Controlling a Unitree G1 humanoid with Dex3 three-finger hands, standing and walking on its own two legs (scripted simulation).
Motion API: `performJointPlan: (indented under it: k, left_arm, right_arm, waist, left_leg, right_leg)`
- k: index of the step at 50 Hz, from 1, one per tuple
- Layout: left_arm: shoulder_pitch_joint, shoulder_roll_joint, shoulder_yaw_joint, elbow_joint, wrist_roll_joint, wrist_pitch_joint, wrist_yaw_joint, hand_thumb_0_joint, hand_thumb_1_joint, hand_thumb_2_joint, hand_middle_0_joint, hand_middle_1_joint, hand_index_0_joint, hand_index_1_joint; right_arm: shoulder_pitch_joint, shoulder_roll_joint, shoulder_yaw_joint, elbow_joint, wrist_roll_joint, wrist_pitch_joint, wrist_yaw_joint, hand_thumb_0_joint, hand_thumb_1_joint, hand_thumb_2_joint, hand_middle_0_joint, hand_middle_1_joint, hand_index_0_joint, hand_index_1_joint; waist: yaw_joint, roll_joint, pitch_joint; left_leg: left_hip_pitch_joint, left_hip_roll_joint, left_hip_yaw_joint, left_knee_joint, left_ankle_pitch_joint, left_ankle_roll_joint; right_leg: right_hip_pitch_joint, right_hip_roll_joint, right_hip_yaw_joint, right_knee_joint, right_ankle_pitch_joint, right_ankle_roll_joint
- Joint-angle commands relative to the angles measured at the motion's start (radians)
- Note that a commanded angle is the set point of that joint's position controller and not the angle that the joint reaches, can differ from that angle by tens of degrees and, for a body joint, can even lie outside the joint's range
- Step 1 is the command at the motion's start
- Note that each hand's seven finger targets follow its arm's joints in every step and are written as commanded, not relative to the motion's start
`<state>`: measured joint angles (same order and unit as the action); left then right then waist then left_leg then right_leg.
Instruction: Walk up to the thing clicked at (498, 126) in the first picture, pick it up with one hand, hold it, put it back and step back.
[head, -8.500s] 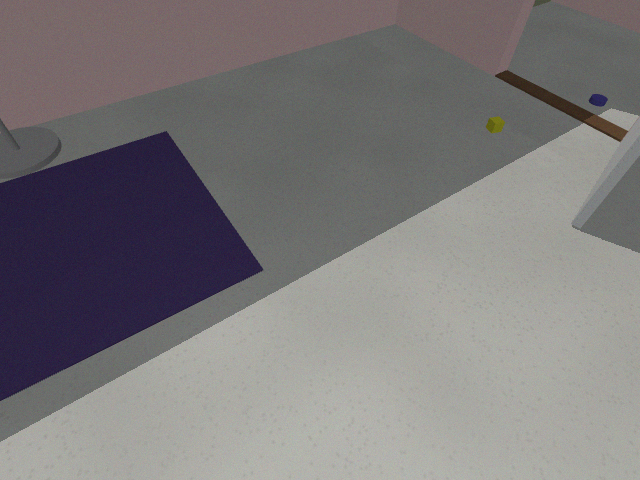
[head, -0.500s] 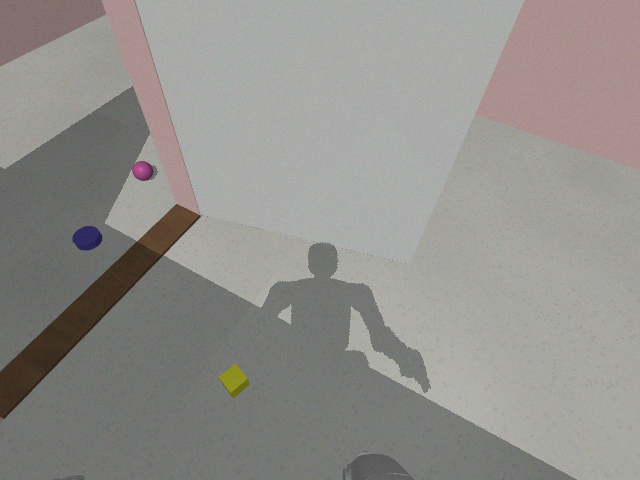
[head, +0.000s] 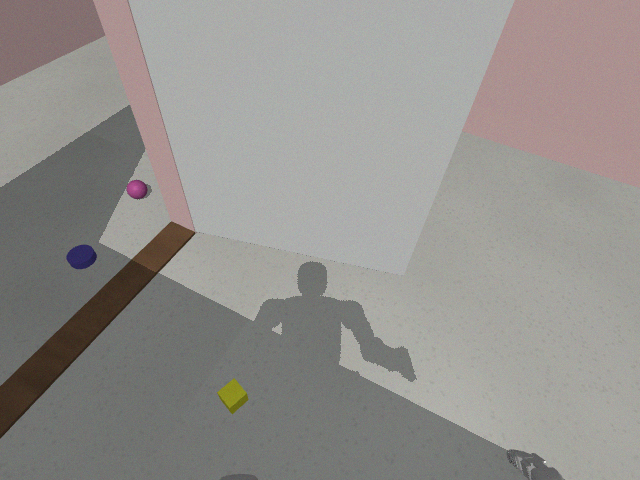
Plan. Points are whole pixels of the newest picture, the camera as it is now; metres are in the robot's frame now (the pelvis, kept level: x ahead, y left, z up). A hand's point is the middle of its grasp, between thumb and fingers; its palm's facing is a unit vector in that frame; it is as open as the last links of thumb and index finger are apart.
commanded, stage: walk up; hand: left
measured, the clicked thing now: (233, 396) +0.43 +0.23 -0.73
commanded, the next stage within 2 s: none
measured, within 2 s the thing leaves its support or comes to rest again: neither
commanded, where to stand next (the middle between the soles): +0.04 -0.02 m, yaw +1 degrees
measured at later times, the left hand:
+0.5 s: hand out of the picture +0.11 +0.24 -0.14, palm faces -0.04 -0.94 -0.33, open 7.4 cm
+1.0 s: hand out of the picture -0.03 +0.26 -0.11, palm faces +0.05 -0.87 -0.49, open 7.4 cm
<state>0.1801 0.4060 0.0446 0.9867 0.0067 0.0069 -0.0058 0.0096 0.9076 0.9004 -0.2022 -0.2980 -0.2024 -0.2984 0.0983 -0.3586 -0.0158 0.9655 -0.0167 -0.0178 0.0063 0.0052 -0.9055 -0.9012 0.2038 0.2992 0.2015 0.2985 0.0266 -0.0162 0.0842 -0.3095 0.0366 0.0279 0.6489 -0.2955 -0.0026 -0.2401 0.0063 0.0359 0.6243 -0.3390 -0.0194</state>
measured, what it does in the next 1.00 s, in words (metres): lifts its left foot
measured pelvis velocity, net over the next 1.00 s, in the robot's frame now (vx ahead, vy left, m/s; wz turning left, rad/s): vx -0.04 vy -0.03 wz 0.02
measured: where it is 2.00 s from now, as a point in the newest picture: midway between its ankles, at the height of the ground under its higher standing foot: outside the picture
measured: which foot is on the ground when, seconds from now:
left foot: down 0.00-0.72, up 0.74-1.00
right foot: down 0.00-1.00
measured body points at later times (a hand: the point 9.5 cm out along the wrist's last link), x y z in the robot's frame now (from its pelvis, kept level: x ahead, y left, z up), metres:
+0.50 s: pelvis -0.01 -0.01 +0.02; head +0.02 +0.00 +0.46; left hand +0.11 +0.29 -0.11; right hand +0.07 -0.32 -0.11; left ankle +0.03 +0.12 -0.72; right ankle +0.00 -0.13 -0.72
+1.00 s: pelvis -0.04 -0.03 +0.01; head -0.02 -0.07 +0.46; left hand -0.04 +0.30 -0.08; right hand +0.02 -0.36 -0.13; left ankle -0.02 +0.13 -0.67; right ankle -0.06 -0.16 -0.72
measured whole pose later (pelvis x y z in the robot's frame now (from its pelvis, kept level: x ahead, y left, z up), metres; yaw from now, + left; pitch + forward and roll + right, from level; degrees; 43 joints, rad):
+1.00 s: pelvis -0.04 -0.03 +0.01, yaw +1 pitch -2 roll +0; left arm 0.34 0.37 0.09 0.94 0.04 -0.07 0.01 0.01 0.90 0.90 -0.21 -0.30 -0.21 -0.30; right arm 0.25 -0.45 -0.09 0.97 -0.04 0.06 0.07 0.01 -0.91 -0.90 0.20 0.30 0.20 0.30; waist 0.03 0.09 0.08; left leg -0.44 -0.01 -0.13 0.96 -0.35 -0.02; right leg -0.17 -0.04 -0.04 0.53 -0.32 -0.02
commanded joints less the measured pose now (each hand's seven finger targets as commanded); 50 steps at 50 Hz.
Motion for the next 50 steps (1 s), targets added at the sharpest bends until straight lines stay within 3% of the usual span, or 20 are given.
performJointPlan:
  k: [1,4,10,20,21,23,25,27,29,31,33,34,35,36,37,39,40,42,45,50]
  left_arm:
    - [-0.039,0.218,0.034,-0.034,0.009,-0.033,0.001,0.0,0.9,0.9,-0.2,-0.3,-0.2,-0.3]
    - [-0.08,0.176,0.014,-0.03,-0.002,-0.031,-0.003,0.0,0.9,0.9,-0.2,-0.3,-0.2,-0.3]
    - [-0.096,0.185,0.015,0.015,-0.005,-0.032,-0.002,0.0,0.9,0.9,-0.2,-0.3,-0.2,-0.3]
    - [-0.123,0.165,0.014,0.045,-0.006,-0.025,-0.002,0.0,0.9,0.9,-0.2,-0.3,-0.2,-0.3]
    - [-0.149,0.214,0.045,0.022,-0.005,-0.001,0.0,0.0,0.9,0.9,-0.2,-0.3,-0.2,-0.3]
    - [-0.129,0.196,0.05,-0.005,-0.01,0.017,0.004,0.0,0.9,0.9,-0.2,-0.3,-0.2,-0.3]
    - [-0.114,0.17,0.052,-0.031,-0.008,0.035,0.002,0.0,0.9,0.9,-0.2,-0.3,-0.2,-0.3]
    - [-0.075,0.159,0.059,-0.048,0.002,0.061,-0.003,0.0,0.9,0.9,-0.2,-0.3,-0.2,-0.3]
    - [-0.063,0.158,0.067,-0.076,-0.003,0.078,-0.007,0.0,0.9,0.9,-0.2,-0.3,-0.2,-0.3]
    - [-0.018,0.143,0.066,-0.077,-0.005,0.066,-0.013,0.0,0.9,0.9,-0.2,-0.3,-0.2,-0.3]
    - [0.068,0.125,0.062,-0.019,0.003,0.021,-0.013,0.0,0.9,0.9,-0.2,-0.3,-0.2,-0.3]
    - [0.078,0.141,0.067,-0.002,0.012,-0.002,-0.005,0.0,0.9,0.9,-0.2,-0.3,-0.2,-0.3]
    - [0.07,0.24,0.088,-0.02,0.037,-0.029,0.012,0.0,0.9,0.9,-0.2,-0.3,-0.2,-0.3]
    - [0.001,0.345,0.101,-0.062,0.044,-0.041,0.031,0.0,0.9,0.9,-0.2,-0.3,-0.2,-0.3]
    - [-0.041,0.368,0.106,-0.076,0.042,-0.049,0.042,0.0,0.9,0.9,-0.2,-0.3,-0.2,-0.3]
    - [-0.043,0.316,0.103,-0.075,0.031,-0.067,0.058,0.0,0.9,0.9,-0.2,-0.3,-0.2,-0.3]
    - [-0.026,0.323,0.113,-0.082,0.035,-0.071,0.061,0.0,0.9,0.9,-0.2,-0.3,-0.2,-0.3]
    - [0.061,0.308,0.121,-0.084,0.033,-0.089,0.061,0.0,0.9,0.9,-0.2,-0.3,-0.2,-0.3]
    - [0.126,0.273,0.119,-0.103,0.03,-0.11,0.047,0.0,0.9,0.9,-0.2,-0.3,-0.2,-0.3]
    - [0.15,0.273,0.113,-0.145,0.029,-0.102,0.01,0.0,0.9,0.9,-0.2,-0.3,-0.2,-0.3]
  right_arm:
    - [-0.04,-0.205,-0.051,-0.054,0.021,-0.015,-0.017,0.0,-0.9,-0.9,0.2,0.3,0.2,0.3]
    - [-0.069,-0.229,-0.049,-0.019,0.009,-0.027,-0.011,0.0,-0.9,-0.9,0.2,0.3,0.2,0.3]
    - [-0.063,-0.22,-0.035,0.029,0.016,-0.035,-0.011,0.0,-0.9,-0.9,0.2,0.3,0.2,0.3]
    - [-0.063,-0.217,-0.034,0.079,0.008,-0.035,-0.011,0.0,-0.9,-0.9,0.2,0.3,0.2,0.3]
    - [-0.069,-0.268,-0.046,0.082,0.017,-0.018,-0.026,0.0,-0.9,-0.9,0.2,0.3,0.2,0.3]
    - [-0.032,-0.269,-0.054,0.066,0.028,-0.011,-0.035,0.0,-0.9,-0.9,0.2,0.3,0.2,0.3]
    - [-0.019,-0.298,-0.075,0.038,0.022,-0.004,-0.041,0.0,-0.9,-0.9,0.2,0.3,0.2,0.3]
    - [-0.054,-0.321,-0.092,-0.01,0.007,-0.001,-0.045,0.0,-0.9,-0.9,0.2,0.3,0.2,0.3]
    - [-0.063,-0.326,-0.102,-0.054,-0.007,0.007,-0.052,0.0,-0.9,-0.9,0.2,0.3,0.2,0.3]
    - [-0.073,-0.308,-0.098,-0.067,-0.018,0.005,-0.057,0.0,-0.9,-0.9,0.2,0.3,0.2,0.3]
    - [-0.106,-0.272,-0.085,-0.071,-0.015,0.017,-0.038,0.0,-0.9,-0.9,0.2,0.3,0.2,0.3]
    - [-0.068,-0.222,-0.071,-0.07,-0.014,0.034,-0.028,0.0,-0.9,-0.9,0.2,0.3,0.2,0.3]
    - [-0.028,-0.139,-0.045,-0.084,-0.012,0.048,-0.017,0.0,-0.9,-0.9,0.2,0.3,0.2,0.3]
    - [-0.038,-0.158,-0.054,-0.1,-0.026,0.065,-0.016,0.0,-0.9,-0.9,0.2,0.3,0.2,0.3]
    - [-0.065,-0.213,-0.075,-0.098,-0.02,0.071,-0.015,0.0,-0.9,-0.9,0.2,0.3,0.2,0.3]
    - [-0.02,-0.253,-0.094,-0.085,-0.014,0.073,0.006,0.0,-0.9,-0.9,0.2,0.3,0.2,0.3]
    - [0.021,-0.266,-0.101,-0.084,-0.019,0.076,0.013,0.0,-0.9,-0.9,0.2,0.3,0.2,0.3]
    - [0.048,-0.273,-0.118,-0.096,-0.038,0.076,0.035,0.0,-0.9,-0.9,0.2,0.3,0.2,0.3]
    - [0.011,-0.274,-0.126,-0.123,-0.031,0.053,0.058,0.0,-0.9,-0.9,0.2,0.3,0.2,0.3]
    - [0.029,-0.244,-0.114,-0.125,-0.015,0.014,0.071,0.0,-0.9,-0.9,0.2,0.3,0.2,0.3]
  waist:
    - [-0.043,0.002,-0.087]
    - [-0.033,0.047,-0.096]
    - [-0.032,-0.007,-0.11]
    - [-0.03,0.009,-0.127]
    - [-0.023,-0.027,-0.02]
    - [-0.028,0.011,-0.106]
    - [-0.035,0.091,-0.177]
    - [-0.023,0.219,-0.194]
    - [-0.018,0.215,-0.17]
    - [0.005,0.176,-0.202]
    - [0.035,0.134,-0.227]
    - [0.028,0.036,-0.179]
    - [0.021,-0.185,-0.108]
    - [0.0,-0.12,-0.039]
    - [0.006,-0.086,-0.001]
    - [-0.031,-0.038,-0.005]
    - [-0.031,-0.066,-0.056]
    - [-0.008,-0.062,-0.101]
    - [0.035,-0.121,-0.018]
    - [0.039,-0.192,0.052]
  left_leg:
    - [0.049,0.045,-0.087,-0.163,-0.043,0.029]
    - [0.12,0.088,-0.123,-0.249,-0.039,0.038]
    - [0.155,0.088,-0.08,-0.259,0.15,0.031]
    - [0.2,0.095,-0.065,-0.308,0.153,0.022]
    - [0.134,0.104,-0.085,-0.245,0.406,0.044]
    - [0.17,0.143,-0.091,-0.217,0.582,0.074]
    - [0.184,0.228,-0.168,-0.249,0.635,0.152]
    - [0.123,0.352,-0.248,-0.288,0.613,0.255]
    - [0.073,0.373,-0.237,-0.254,0.628,0.283]
    - [0.094,0.307,-0.173,-0.185,0.507,0.228]
    - [0.057,0.179,-0.073,-0.072,0.159,0.139]
    - [-0.029,0.105,-0.028,0.042,0.003,0.1]
    - [-0.265,-0.004,-0.026,0.168,-0.215,0.032]
    - [-0.274,-0.028,-0.158,0.257,-0.258,0.009]
    - [-0.209,-0.005,-0.254,0.323,-0.225,0.019]
    - [-0.277,-0.031,-0.265,0.396,-0.121,0.013]
    - [-0.265,-0.041,-0.247,0.435,-0.106,0.008]
    - [-0.312,-0.033,-0.246,0.471,-0.085,-0.006]
    - [-0.409,-0.026,-0.235,0.411,-0.041,-0.015]
    - [-0.237,-0.02,-0.088,0.138,-0.093,-0.022]
  right_leg:
    - [-0.012,-0.139,0.186,-0.196,0.156,-0.081]
    - [-0.031,-0.102,0.125,-0.206,0.122,-0.038]
    - [0.041,-0.11,0.123,-0.245,0.247,-0.029]
    - [0.056,-0.103,0.115,-0.295,0.243,-0.02]
    - [-0.01,-0.1,0.103,-0.202,0.478,-0.02]
    - [0.026,-0.082,0.061,-0.111,0.516,-0.021]
    - [0.004,-0.022,0.02,0.067,0.343,-0.012]
    - [-0.04,-0.003,0.01,0.297,-0.135,-0.01]
    - [-0.081,-0.023,0.057,0.434,-0.249,-0.017]
    - [-0.07,-0.05,0.051,0.298,-0.198,-0.029]
    - [0.077,-0.025,-0.047,-0.12,-0.002,-0.025]
    - [0.136,-0.019,0.029,-0.249,-0.012,-0.003]
    - [0.171,-0.221,0.392,-0.355,-0.089,-0.027]
    - [-0.024,-0.393,0.552,-0.404,-0.136,-0.14]
    - [-0.126,-0.4,0.549,-0.39,-0.107,-0.18]
    - [0.006,-0.303,0.376,-0.314,0.081,-0.139]
    - [0.05,-0.292,0.319,-0.304,0.08,-0.136]
    - [0.177,-0.3,0.321,-0.301,-0.034,-0.152]
    - [0.228,-0.292,0.322,-0.373,-0.272,-0.16]
    - [0.124,-0.259,0.181,-0.387,-0.209,-0.181]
